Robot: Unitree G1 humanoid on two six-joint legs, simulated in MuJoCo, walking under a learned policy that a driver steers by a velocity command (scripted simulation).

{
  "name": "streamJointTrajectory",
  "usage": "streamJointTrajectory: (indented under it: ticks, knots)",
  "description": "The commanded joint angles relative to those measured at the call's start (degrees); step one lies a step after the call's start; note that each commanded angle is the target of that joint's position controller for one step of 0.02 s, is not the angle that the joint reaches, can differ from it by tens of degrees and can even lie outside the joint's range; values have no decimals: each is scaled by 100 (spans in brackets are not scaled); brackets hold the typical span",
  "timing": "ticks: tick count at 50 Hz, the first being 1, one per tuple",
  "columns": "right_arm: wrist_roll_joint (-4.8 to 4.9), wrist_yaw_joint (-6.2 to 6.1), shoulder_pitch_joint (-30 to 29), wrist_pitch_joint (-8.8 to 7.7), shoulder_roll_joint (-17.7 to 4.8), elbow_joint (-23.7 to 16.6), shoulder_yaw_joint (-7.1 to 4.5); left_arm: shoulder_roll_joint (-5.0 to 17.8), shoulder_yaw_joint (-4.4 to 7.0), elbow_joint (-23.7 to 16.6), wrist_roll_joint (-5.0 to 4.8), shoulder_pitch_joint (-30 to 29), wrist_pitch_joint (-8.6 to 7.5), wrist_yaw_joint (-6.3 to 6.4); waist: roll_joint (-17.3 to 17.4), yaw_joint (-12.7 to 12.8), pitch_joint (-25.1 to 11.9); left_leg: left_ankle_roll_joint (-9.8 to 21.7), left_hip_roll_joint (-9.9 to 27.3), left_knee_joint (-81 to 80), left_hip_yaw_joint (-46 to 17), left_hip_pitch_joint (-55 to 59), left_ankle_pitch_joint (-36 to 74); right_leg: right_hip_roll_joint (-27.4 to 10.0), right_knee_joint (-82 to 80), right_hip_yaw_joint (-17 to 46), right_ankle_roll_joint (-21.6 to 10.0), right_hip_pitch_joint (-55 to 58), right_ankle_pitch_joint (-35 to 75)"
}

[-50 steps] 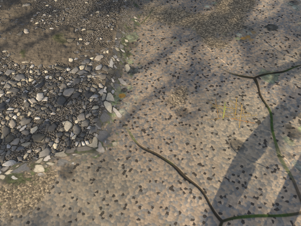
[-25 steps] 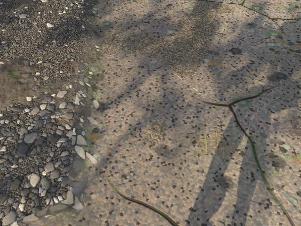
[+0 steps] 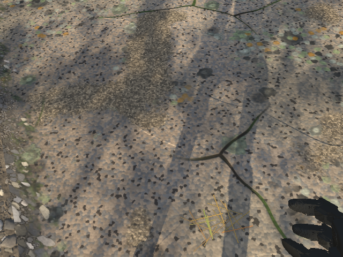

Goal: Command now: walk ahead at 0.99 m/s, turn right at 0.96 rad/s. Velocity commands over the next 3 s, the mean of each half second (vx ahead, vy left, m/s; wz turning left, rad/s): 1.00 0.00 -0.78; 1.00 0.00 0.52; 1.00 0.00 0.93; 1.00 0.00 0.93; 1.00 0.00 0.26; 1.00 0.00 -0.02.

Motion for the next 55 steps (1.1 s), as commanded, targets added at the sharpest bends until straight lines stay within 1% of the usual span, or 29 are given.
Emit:
streamJointTrajectory:
  ticks: [1, 5, 6, 7, 8, 9, 10, 11, 12, 13, 16, 22, 25, 28, 30, 31, 32, 33, 34, 36, 37, 39, 43, 48, 50, 52, 53, 54, 55]
  knots:
    - [175, 34, -588, -57, -348, -497, -168, 1059, 319, -332, -102, -309, -61, 92, -478, -12, 115, -166, -747, -1219, 746, 2328, 1030, -753, -1002, 1194, -472, -2194, 396]
    - [401, 37, -204, -139, -974, -434, -484, 968, 351, -229, -91, -368, 7, 142, -863, -392, -293, 37, -683, -1859, 403, 2594, 246, -1118, 223, 1707, -165, -529, 1658]
    - [435, 11, 764, -146, -1158, -259, -623, 1012, 352, -270, 15, -536, 42, 98, -887, -985, -939, 207, -592, -1753, 512, 3570, 33, -989, 1313, 1474, 47, -419, 2605]
    - [420, -57, 2244, -72, -1293, -32, -669, 708, 219, -463, 220, -788, 55, 33, -835, -1663, -2011, 459, 96, -1001, 79, 5549, -833, -900, 3083, 1152, 241, -1329, 2304]
    - [121, 25, 2648, -53, -1744, 165, -704, -153, -39, -676, -33, 456, 10, -31, 2000, -906, -3117, 1545, 1777, -2041, -3369, 7620, -3462, -150, 5268, 536, 504, -3392, -1566]
    - [122, 112, 2432, -24, -1360, 128, -659, 308, -90, -658, -308, 313, 37, 35, 2402, -1011, -2742, 1503, 1989, -2755, -4593, 7281, -5309, -830, 6059, 127, 513, -4290, -1129]
    - [166, 58, 2050, 36, -923, 22, -582, 792, 21, -677, -214, -384, 75, 63, 1514, -1210, -1752, 1246, 1669, -2853, -3581, 6456, -4756, -1047, 6156, -142, 540, -4547, -557]
    - [124, 33, 1889, 106, -829, 131, -544, 960, 70, -741, -64, -856, 94, 58, 472, -1198, -1115, 1086, 1422, -2831, -2567, 5648, -3522, -1245, 5981, -327, 550, -4421, -254]
    - [56, 27, 1832, 140, -821, 261, -531, 905, 84, -894, 64, -1263, 78, 24, 67, -1133, -614, 1053, 1222, -2865, -1842, 4937, -2526, -1435, 5717, -384, 533, -4294, -100]
    - [1, 11, 1710, 126, -732, 378, -492, 804, 97, -970, 29, -1333, 108, -32, 160, -944, -334, 1033, 1081, -2972, -1285, 4388, -1962, -1655, 5518, -341, 514, -4056, 16]
    - [169, 113, 1681, 73, -434, 762, -384, 348, -27, -1108, -97, -1368, 205, -82, 449, -635, 11, 1212, 928, -3353, -626, 3588, -1677, -1858, 5180, -363, 461, -3959, -162]
    - [156, 98, 1852, 23, -877, 1081, -466, 483, -102, -1219, 45, -2244, 63, -229, -161, -609, 702, 1222, 790, -4118, 910, 3321, -462, -1633, 3120, -565, 531, -4128, 1664]
    - [322, 104, 2529, 83, -1028, 1451, -418, 337, -183, -1505, 72, -3123, -140, -379, -175, -829, 897, 1300, 886, -4455, 947, 3565, 272, -1553, 1881, -1077, 420, -3425, 2064]
    - [299, 62, 2653, 212, -1435, 1592, -432, 719, -3, -1560, 75, -2969, -223, -408, 329, -462, 365, 1185, 1040, -3552, 1069, 4329, 3426, -1041, 1242, -1323, 312, -2354, 1379]
    - [210, 12, 2510, 309, -1609, 1696, -408, 1260, 306, -1179, 23, -1082, -137, -239, 825, 738, -796, 955, 840, -1320, 1252, 3733, 4754, -813, 1105, -1398, 159, 211, 1071]
    - [96, -8, 2488, 271, -1251, 1547, -280, 1580, 430, -851, 60, 189, -32, -87, 554, 1217, -1669, 751, 541, 611, 1074, 2041, 2871, -1710, 1665, -416, 130, 2484, 564]
    - [233, 37, 3482, 146, -17, 1335, 13, 2138, 470, -743, 289, 272, -114, -91, -1585, 266, -2948, 591, -444, 2870, 551, 519, -2451, -3278, 600, 2629, -507, 3759, -2081]
    - [509, 27, 2937, 50, -545, 1318, -93, 1560, 358, -691, 280, 414, -157, -123, -1458, 549, -3007, 683, -368, 3553, 33, 164, -2443, -3259, -601, 3683, -410, 3222, -3148]
    - [676, -10, 2138, 65, -744, 1068, -210, 1206, 254, -541, 216, 97, -206, -134, -1169, 502, -1617, 652, -214, 3838, 258, -577, -2094, -3189, -796, 2956, -265, 2442, -2634]
    - [410, -48, 1773, 159, -560, 1032, -213, 778, 170, -364, 268, -580, -286, -162, -491, -18, -555, 645, 289, 3387, 411, -285, -1313, -2858, -860, 1324, -132, 719, -755]
    - [414, 1, 2113, 285, -415, 1102, -227, 540, 131, -309, 368, -821, -338, -165, -801, -367, -542, 629, 483, 3288, 308, 162, -1045, -2767, -950, 803, -120, 179, -345]
    - [482, 69, 2187, 546, -233, 1155, -241, 259, 115, -169, 261, -1171, -388, -175, -790, -606, -234, 614, 652, 3073, 351, 389, -1068, -2639, -1292, -125, -38, -350, 288]
    - [377, 118, 1526, 696, -181, 881, -218, 463, 170, -41, 302, -1437, -432, -69, -450, -746, 539, 513, 622, 2303, 516, -129, -163, -2354, -1694, -1566, 125, -793, 1397]
    - [334, 419, 517, 564, -324, 534, -176, 1064, 262, 51, 265, -1059, -381, 73, 109, -478, 798, 808, 220, 308, 1441, 131, 1163, -2227, -1862, -2589, 378, -24, 2516]
    - [384, 514, 479, 534, -567, 428, -272, 1405, 323, 49, 266, -967, -280, 122, -129, -594, 489, 973, -268, -78, 2020, 754, 1057, -2263, -1257, -2745, 560, 592, 5246]
    - [492, 484, 1369, 637, -933, 530, -459, 1780, 419, -38, 166, -1060, -88, 156, -723, -1202, -128, 1152, -762, 117, 2345, 1783, 182, -2428, 191, -2737, 582, 1024, 7995]
    - [488, 439, 2446, 742, -1287, 758, -638, 1868, 446, -142, 132, -1338, -28, 135, -897, -1797, -610, 1352, -861, 282, 2211, 3055, -345, -2511, 1512, -2611, 481, 627, 8444]
    - [472, 327, 3729, 825, -1688, 1114, -865, 1674, 395, -205, 96, -1643, -67, 82, -649, -2392, -1069, 1598, -842, -173, 1726, 4913, -255, -2267, 3395, -2458, 522, -431, 7422]
    - [462, 232, 3749, 887, -1826, 1272, -914, 664, 124, -333, 114, -1972, -274, -3, 1439, -2184, -296, 2015, -543, -690, 768, 5338, 225, -763, 6601, -2298, 826, -2203, 532]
